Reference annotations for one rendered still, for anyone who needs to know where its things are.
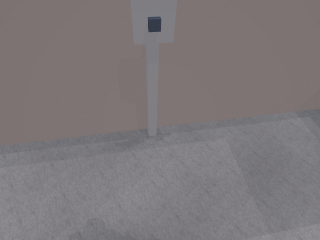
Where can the button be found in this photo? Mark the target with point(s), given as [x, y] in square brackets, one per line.
[154, 24]

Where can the panel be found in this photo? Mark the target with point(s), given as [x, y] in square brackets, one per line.
[140, 11]

